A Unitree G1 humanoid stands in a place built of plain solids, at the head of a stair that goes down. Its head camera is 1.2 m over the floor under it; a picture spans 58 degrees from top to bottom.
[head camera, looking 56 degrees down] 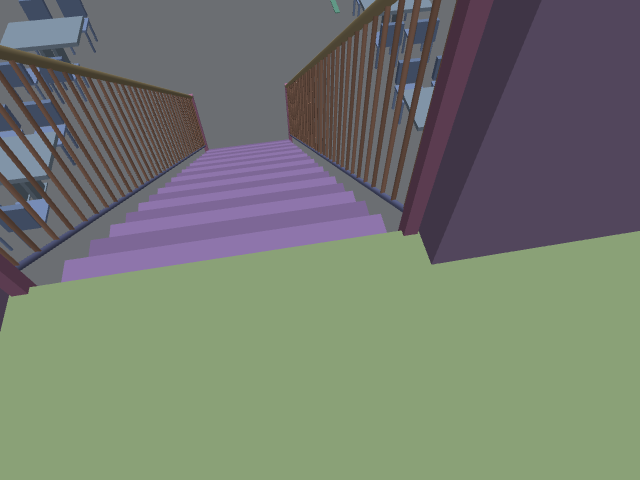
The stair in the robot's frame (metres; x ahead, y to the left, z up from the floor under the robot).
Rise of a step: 0.17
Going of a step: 0.21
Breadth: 1.21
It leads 10 degrees to the left of straight ahead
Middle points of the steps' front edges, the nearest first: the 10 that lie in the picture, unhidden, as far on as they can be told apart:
0.74 0.31 0.00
0.94 0.35 -0.17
1.15 0.39 -0.34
1.35 0.43 -0.50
1.55 0.46 -0.67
1.75 0.50 -0.84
1.96 0.54 -1.01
2.16 0.57 -1.17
2.36 0.61 -1.34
2.56 0.65 -1.51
